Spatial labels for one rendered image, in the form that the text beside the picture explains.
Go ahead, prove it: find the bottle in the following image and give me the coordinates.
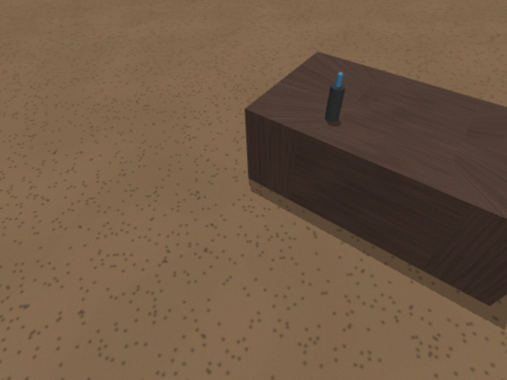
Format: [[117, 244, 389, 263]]
[[325, 72, 345, 122]]

